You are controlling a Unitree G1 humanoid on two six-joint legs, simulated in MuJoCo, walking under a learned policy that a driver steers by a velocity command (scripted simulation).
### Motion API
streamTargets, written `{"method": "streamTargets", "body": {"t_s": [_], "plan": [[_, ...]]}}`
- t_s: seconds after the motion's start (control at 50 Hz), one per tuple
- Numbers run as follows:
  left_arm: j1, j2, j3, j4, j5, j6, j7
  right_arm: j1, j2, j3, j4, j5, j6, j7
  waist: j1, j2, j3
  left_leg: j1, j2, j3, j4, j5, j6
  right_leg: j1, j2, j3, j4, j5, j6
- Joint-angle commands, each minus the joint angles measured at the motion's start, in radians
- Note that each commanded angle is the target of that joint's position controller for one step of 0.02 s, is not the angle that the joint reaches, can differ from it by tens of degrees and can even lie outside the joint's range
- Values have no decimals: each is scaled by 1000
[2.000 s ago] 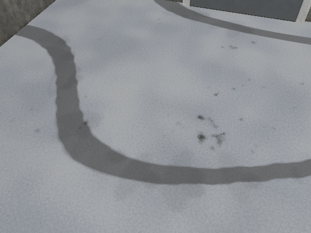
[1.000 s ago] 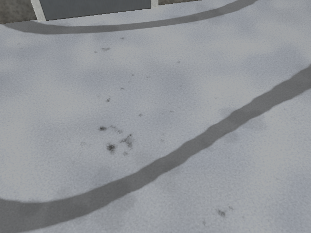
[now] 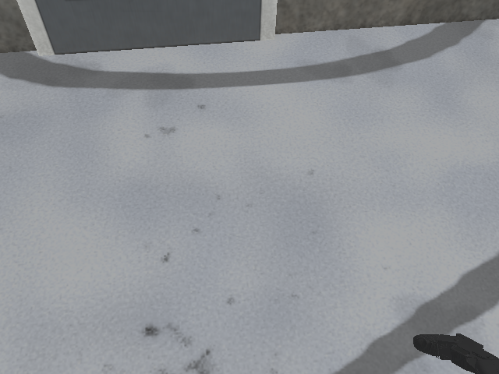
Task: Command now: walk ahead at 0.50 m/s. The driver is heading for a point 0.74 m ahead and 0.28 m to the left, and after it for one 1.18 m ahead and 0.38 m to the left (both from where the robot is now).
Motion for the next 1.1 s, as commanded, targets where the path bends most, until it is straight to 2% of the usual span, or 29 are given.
{"method": "streamTargets", "body": {"t_s": [0.02,0.04,0.06,0.08,0.1,0.12,0.14,0.18,0.24,0.28,0.34,0.36,0.46,0.52,0.54,0.56,0.58,0.6,0.62,0.64,0.66,0.7,0.8,0.9,1.0,1.04,1.06,1.08,1.1], "plan": [[-29,155,33,-45,10,16,7,197,-166,-72,-2,-10,-11,0,-155,-93,-102,344,-75,69,-28,-63,62,-57,-207,76,261,787,-125],[-18,103,12,-71,38,14,11,386,-249,-96,28,-16,-9,-11,-216,18,-259,673,99,-126,37,63,120,-273,-145,28,593,529,-85],[123,-16,-25,-80,31,-9,-3,409,-317,-103,35,-20,-9,-5,-149,299,-405,991,312,-641,-126,-191,299,-652,37,73,942,-112,-20],[83,88,-2,-55,11,-31,-10,427,-228,-87,23,-13,-6,-7,-194,210,-462,1029,303,-763,-223,-338,290,-751,-2,212,1070,-142,-21],[-34,129,10,-93,-22,-41,-11,361,-189,-75,21,-10,-2,-15,-195,143,-307,924,272,-607,-226,-328,245,-837,-44,182,1094,-65,-21],[-114,123,5,-117,-14,-47,-2,288,-173,-68,11,-12,2,-21,-171,40,-214,770,242,-482,-236,-216,219,-824,-99,152,1058,30,-23],[-160,112,7,-133,4,-46,7,240,-156,-65,14,-21,-1,-20,-139,5,-143,622,211,-401,-259,-108,209,-784,-134,144,997,84,-24],[-122,88,10,-132,6,-24,11,211,-105,-51,21,-29,-13,-14,-76,35,-115,491,162,-302,-316,-24,200,-681,-165,156,925,123,-28],[-141,55,5,-141,16,0,15,224,-121,-58,49,-14,-27,-15,-55,20,-69,435,148,-209,-378,30,212,-696,-180,146,800,172,-10],[-207,45,0,-163,25,-2,15,247,-150,-69,67,-6,-19,-23,-66,2,-40,439,143,-169,-405,44,208,-727,-189,142,683,269,4],[-295,34,-5,-179,20,-9,7,274,-164,-75,88,0,-10,-28,-96,7,-12,457,115,-101,-420,30,178,-710,-170,122,496,417,7],[-337,36,-5,-193,21,-13,8,287,-163,-75,98,10,-10,-31,-111,-2,6,454,104,-92,-420,30,169,-692,-156,114,432,452,10],[-456,46,-2,-235,8,-30,-9,358,-179,-82,149,22,11,-33,-156,29,37,545,128,-143,-356,-31,168,-643,-103,103,247,426,10],[-398,85,14,-226,7,-47,-26,334,-201,-93,152,18,28,-39,-107,64,3,571,149,-191,-259,-27,146,-520,-83,99,178,319,-23],[-312,106,28,-200,11,-53,-23,317,-189,-90,148,17,31,-43,-57,58,-36,548,119,-182,-172,49,122,-391,-66,84,141,318,-41],[-160,157,51,-158,23,-59,-15,308,-146,-76,139,10,30,-43,4,25,-143,461,56,-137,17,73,88,-156,-112,120,165,338,-78],[19,238,69,-137,33,-57,-3,307,-76,-51,106,-17,27,-44,59,-146,-301,251,-39,-59,355,-231,39,137,-325,345,182,361,-129],[34,263,73,-125,39,-50,-8,430,-36,-42,88,19,8,-41,-5,-415,-377,-86,-137,-81,617,-601,-1,349,-475,765,44,128,-271],[-5,160,50,-141,28,-48,-7,385,-144,-68,114,37,3,-43,22,-262,-281,-180,-77,-151,735,-548,-8,275,-449,729,1,-2,-250],[-62,111,34,-148,21,-47,-3,301,-176,-79,93,36,4,-42,18,-192,-172,-200,-37,-134,740,-443,-2,151,-419,570,-11,18,-209],[-125,89,25,-149,27,-47,-4,266,-157,-79,90,29,10,-45,-16,-124,-117,-152,3,-119,715,-360,-7,28,-377,469,-39,109,-187],[-182,55,17,-139,38,-51,-4,260,-128,-84,81,21,28,-41,-63,-155,-47,-79,46,-122,651,-272,-11,-116,-322,314,-99,238,-166],[-158,98,36,-96,39,-61,11,208,-85,-78,42,17,59,-35,-78,-102,1,-119,52,-116,539,-143,-38,-149,-311,111,-150,485,-178],[-123,139,45,-76,32,-45,25,59,-61,-60,-10,13,55,-5,-29,-89,43,-80,40,-34,259,38,-29,-116,-294,-35,-162,486,-152],[-67,183,60,-49,8,-15,26,-47,-72,-58,-77,15,59,25,-8,-91,80,-74,11,40,121,-75,19,31,-343,-95,-91,601,-130],[-83,215,69,-54,-2,-4,29,-3,-104,-74,-82,11,65,29,-53,-128,33,49,-52,100,106,-180,58,57,-343,-129,30,919,-111],[-93,230,73,-57,-6,3,31,77,-132,-91,-67,12,68,28,-104,-140,-15,160,-96,128,90,-220,84,55,-334,-145,156,1065,-100],[-113,230,71,-61,-11,9,33,234,-177,-119,-25,15,70,22,-193,-120,-91,380,-144,140,10,-158,119,-11,-297,-173,359,1082,-73],[-105,192,56,-78,11,4,36,404,-262,-155,20,16,78,1,-259,-24,-181,701,-67,-29,-11,-127,171,-264,-252,-173,665,789,-24]]}}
